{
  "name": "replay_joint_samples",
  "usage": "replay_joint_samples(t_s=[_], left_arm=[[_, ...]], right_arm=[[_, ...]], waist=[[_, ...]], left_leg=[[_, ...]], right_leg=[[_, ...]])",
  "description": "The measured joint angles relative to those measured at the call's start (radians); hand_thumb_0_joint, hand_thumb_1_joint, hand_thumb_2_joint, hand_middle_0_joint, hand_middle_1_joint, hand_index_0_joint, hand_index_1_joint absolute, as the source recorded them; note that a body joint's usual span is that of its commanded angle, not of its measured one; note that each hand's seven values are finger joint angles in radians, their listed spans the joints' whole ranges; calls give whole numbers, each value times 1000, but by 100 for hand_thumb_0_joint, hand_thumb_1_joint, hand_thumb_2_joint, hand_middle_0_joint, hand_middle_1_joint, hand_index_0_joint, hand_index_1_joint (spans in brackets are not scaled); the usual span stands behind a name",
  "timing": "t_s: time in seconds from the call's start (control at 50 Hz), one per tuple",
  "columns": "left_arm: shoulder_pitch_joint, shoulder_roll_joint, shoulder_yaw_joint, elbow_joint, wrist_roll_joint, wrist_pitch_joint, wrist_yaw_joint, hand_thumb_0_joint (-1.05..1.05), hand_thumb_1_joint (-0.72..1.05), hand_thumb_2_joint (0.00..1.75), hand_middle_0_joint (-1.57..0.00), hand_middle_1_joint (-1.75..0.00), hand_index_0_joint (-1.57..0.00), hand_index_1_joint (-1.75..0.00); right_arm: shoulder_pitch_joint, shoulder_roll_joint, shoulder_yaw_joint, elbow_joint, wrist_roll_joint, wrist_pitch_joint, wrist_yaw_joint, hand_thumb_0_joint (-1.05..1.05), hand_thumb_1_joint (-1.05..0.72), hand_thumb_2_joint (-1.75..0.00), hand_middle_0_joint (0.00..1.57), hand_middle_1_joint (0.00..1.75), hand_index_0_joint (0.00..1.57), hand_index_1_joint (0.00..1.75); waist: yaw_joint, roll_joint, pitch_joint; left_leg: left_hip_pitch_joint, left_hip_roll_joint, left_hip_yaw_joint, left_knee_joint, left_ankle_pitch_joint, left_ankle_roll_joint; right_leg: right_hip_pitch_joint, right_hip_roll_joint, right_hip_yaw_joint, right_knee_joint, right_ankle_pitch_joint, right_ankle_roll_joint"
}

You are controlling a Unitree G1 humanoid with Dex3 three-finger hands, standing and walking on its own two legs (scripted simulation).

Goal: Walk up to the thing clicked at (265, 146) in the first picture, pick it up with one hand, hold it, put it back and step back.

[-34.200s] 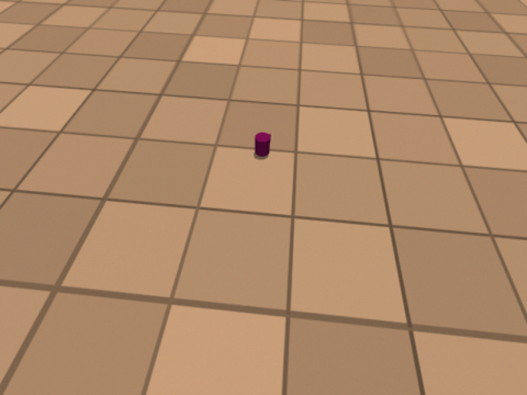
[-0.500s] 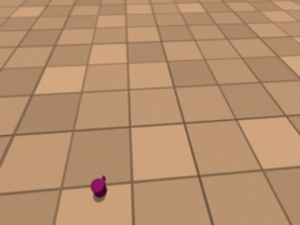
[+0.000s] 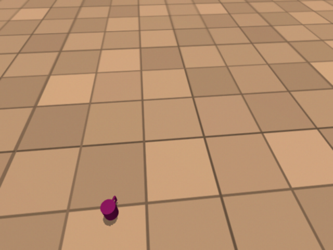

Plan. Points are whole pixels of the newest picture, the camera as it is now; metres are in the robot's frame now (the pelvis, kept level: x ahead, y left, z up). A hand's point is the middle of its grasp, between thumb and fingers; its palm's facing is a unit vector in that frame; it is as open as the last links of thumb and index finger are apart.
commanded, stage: stand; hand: left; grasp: from above
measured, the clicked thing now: (111, 207) +0.47 +0.32 -0.73
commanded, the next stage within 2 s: rise first in 0.52 s
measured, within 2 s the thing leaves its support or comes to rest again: neither
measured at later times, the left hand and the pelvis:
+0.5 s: hand out of the picture +0.07 +0.25 -0.16, palm faces -0.01 -0.94 -0.34, open 7.4 cm; pelvis +0.00 +0.00 +0.00, yaw +0 degrees
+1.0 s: hand out of the picture +0.13 +0.26 -0.18, palm faces -0.05 -0.93 -0.37, open 11.4 cm; pelvis -0.02 +0.01 -0.03, yaw +0 degrees
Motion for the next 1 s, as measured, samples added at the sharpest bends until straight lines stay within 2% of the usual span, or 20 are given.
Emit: replay_joint_samples(t_s=[0.64,0.68,0.74,0.78,0.84,1.0], left_arm=[[6,11,-9,-12,0,-6,-1,0,90,89,-20,-30,-20,-30],[8,3,4,-59,-19,-12,8,0,88,90,-19,-32,-19,-32],[-72,-11,51,-59,-7,-27,5,1,79,90,-17,-41,-19,-41],[-124,-6,85,-53,23,-23,-10,1,71,89,-16,-49,-19,-49],[-141,2,124,-99,66,-12,-23,0,54,86,-15,-65,-19,-63],[-52,-13,126,-270,125,113,-6,0,0,84,-13,-94,-20,-88]], right_arm=[[2,-2,-1,-5,2,4,5,0,-90,-90,21,30,21,30],[34,1,3,-89,31,-2,-10,0,-91,-90,21,30,20,30],[64,20,-1,-198,53,-27,-25,0,-91,-90,21,30,20,30],[69,42,-8,-248,46,-34,-25,0,-90,-90,21,30,20,30],[84,73,-20,-311,38,-38,-21,0,-90,-90,21,30,20,30],[120,98,-21,-422,40,-40,-11,1,-90,-90,21,30,21,30]], waist=[[-3,-6,-2],[-12,-6,-9],[-13,-9,4],[-16,-18,-1],[-21,-30,-20],[-39,-17,-75]], left_leg=[[1,5,4,0,1,-1],[-52,2,-5,44,-12,2],[-143,0,-15,124,-35,4],[-215,1,-15,182,-53,2],[-300,4,-9,261,-85,1],[-419,1,-4,400,-156,11]], right_leg=[[2,5,4,-8,7,-1],[-43,2,-4,28,-5,-1],[-127,0,-11,101,-28,-2],[-199,1,-10,158,-45,-3],[-287,3,-1,235,-72,-3],[-400,0,7,357,-131,7]])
